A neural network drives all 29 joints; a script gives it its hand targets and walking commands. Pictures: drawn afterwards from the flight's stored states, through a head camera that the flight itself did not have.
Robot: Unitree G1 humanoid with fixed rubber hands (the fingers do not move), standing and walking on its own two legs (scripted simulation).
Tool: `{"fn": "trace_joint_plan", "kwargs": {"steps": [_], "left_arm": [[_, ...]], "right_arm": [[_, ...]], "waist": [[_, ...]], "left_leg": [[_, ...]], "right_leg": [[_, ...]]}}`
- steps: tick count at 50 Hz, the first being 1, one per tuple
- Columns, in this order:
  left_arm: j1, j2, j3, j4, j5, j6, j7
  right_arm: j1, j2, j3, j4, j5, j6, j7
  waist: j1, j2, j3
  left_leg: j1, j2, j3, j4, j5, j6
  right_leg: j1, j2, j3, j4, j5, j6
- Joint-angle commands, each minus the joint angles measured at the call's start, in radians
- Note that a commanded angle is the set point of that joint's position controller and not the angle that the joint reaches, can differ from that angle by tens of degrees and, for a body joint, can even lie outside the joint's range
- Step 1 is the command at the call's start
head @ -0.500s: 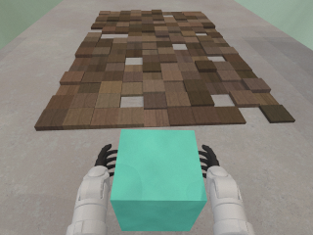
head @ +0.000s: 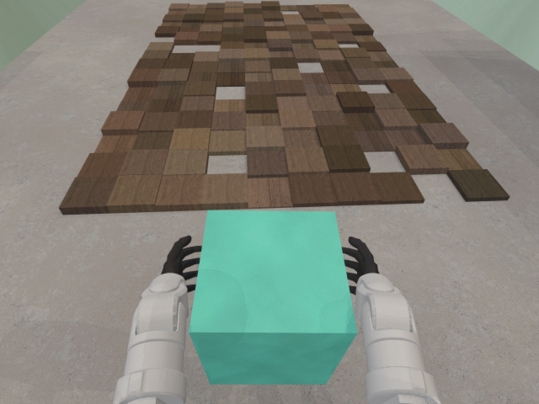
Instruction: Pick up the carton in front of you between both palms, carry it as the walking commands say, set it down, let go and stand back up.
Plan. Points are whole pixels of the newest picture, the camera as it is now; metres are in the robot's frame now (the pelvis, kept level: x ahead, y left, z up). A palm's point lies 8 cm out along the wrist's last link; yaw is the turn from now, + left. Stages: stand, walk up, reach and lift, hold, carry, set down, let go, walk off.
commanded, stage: reach and lift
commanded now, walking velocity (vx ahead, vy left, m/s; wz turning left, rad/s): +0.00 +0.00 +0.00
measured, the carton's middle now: (269, 301) +0.30 +0.00 -0.04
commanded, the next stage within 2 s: hold in 0.42 s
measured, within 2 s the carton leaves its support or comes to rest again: neither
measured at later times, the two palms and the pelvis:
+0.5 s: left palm (171, 277) +0.29 +0.15 +0.04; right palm (368, 278) +0.29 -0.15 +0.04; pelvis +0.01 +0.00 +0.00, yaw +0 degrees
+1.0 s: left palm (169, 277) +0.29 +0.15 +0.05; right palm (371, 277) +0.29 -0.15 +0.05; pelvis +0.00 +0.00 +0.00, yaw +0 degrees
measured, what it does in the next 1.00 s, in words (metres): stands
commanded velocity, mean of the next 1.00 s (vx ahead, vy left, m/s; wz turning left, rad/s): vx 0.00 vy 0.00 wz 0.00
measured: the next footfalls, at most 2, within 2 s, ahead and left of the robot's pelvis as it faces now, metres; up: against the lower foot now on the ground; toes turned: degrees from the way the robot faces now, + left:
right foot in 1.68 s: +0.14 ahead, -0.09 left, +0.00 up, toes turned -6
left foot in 1.98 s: +0.38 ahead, +0.14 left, +0.00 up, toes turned +13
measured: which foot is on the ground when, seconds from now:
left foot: down 0.00-1.00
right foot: down 0.00-1.00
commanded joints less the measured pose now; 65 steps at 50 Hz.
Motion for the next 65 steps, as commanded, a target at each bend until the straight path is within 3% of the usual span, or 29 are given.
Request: {"fn": "trace_joint_plan", "kwargs": {"steps": [1,11,20,26,32,44,64,65], "left_arm": [[-0.475,-0.941,-0.561,-0.005,-0.231,-0.011,-0.237],[-0.412,-0.927,-0.586,-0.071,-0.251,0.015,-0.231],[-0.407,-0.926,-0.600,-0.104,-0.260,0.037,-0.228],[-0.406,-0.929,-0.666,-0.196,-0.303,0.076,-0.218],[-0.409,-0.885,-0.591,-0.131,-0.257,0.113,-0.216],[-0.512,-0.910,-0.592,-0.109,-0.261,0.097,-0.228],[-0.448,-0.896,-0.598,-0.148,-0.264,0.103,-0.224],[-0.464,-0.902,-0.611,-0.165,-0.275,0.110,-0.223]], "right_arm": [[-0.495,0.953,0.573,-0.027,0.245,-0.021,0.237],[-0.426,0.938,0.594,-0.091,0.262,0.006,0.231],[-0.425,0.925,0.601,-0.122,0.269,0.026,0.232],[-0.427,0.919,0.667,-0.217,0.310,0.065,0.227],[-0.430,0.872,0.592,-0.152,0.266,0.100,0.229],[-0.535,0.910,0.598,-0.130,0.273,0.086,0.238],[-0.467,0.904,0.603,-0.163,0.278,0.094,0.228],[-0.490,0.900,0.615,-0.171,0.286,0.098,0.228]], "waist": [[-0.001,-0.007,-0.264],[-0.002,-0.003,-0.256],[-0.004,0.000,-0.238],[-0.003,0.001,-0.278],[-0.005,0.001,-0.141],[-0.001,-0.002,-0.191],[-0.003,-0.003,-0.209],[0.001,-0.008,-0.220]], "left_leg": [[0.057,-0.054,0.076,-0.070,0.169,-0.001],[0.091,-0.059,0.068,-0.084,0.250,-0.006],[0.100,-0.057,0.064,-0.091,0.247,-0.007],[0.138,-0.055,0.056,-0.100,0.303,-0.010],[0.090,-0.049,0.071,-0.129,0.136,-0.005],[0.085,-0.047,0.076,-0.112,0.083,0.000],[0.115,-0.052,0.072,-0.113,0.193,-0.003],[-0.014,0.117,0.038,-0.024,0.082,0.019]], "right_leg": [[0.107,0.048,-0.072,-0.065,0.175,0.012],[0.143,0.052,-0.066,-0.080,0.251,0.015],[0.145,0.054,-0.067,-0.087,0.236,0.013],[0.183,0.056,-0.063,-0.098,0.286,0.015],[0.132,0.050,-0.074,-0.123,0.121,0.007],[0.136,0.045,-0.077,-0.107,0.077,0.006],[0.171,0.047,-0.071,-0.109,0.196,0.012],[0.054,-0.121,-0.052,-0.013,0.067,-0.012]]}}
